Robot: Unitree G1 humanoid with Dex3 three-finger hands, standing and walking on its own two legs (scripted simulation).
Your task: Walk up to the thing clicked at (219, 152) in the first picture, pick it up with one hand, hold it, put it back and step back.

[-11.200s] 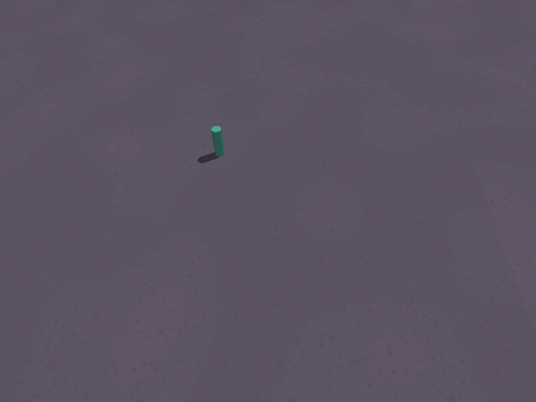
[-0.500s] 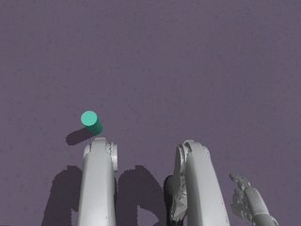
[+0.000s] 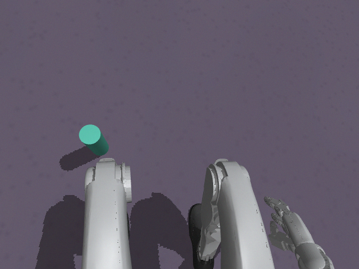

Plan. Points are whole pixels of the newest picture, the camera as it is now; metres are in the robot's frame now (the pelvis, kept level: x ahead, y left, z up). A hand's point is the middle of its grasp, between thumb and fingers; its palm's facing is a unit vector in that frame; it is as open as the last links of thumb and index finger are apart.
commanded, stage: approach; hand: left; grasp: from the side
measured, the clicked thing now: (95, 141) +0.41 +0.23 -0.28
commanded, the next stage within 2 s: close in in 0.22 s
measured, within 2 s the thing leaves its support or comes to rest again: neither
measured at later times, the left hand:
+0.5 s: hand (65, 146) +0.38 +0.29 -0.22, palm faces +0.02 -1.00 +0.06, open 17.6 cm
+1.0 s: hand (86, 145) +0.39 +0.24 -0.24, palm faces +0.06 -1.00 +0.02, open 17.3 cm
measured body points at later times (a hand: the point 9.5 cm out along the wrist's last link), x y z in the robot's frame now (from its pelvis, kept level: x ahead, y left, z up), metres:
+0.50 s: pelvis +0.00 +0.01 -0.08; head +0.22 +0.15 +0.29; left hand +0.37 +0.34 -0.22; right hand +0.19 -0.24 -0.13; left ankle +0.09 +0.14 -0.33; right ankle +0.10 -0.12 -0.33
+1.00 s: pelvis -0.02 +0.02 -0.09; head +0.20 +0.17 +0.27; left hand +0.38 +0.29 -0.24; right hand +0.15 -0.24 -0.12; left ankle +0.09 +0.14 -0.33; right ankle +0.10 -0.12 -0.33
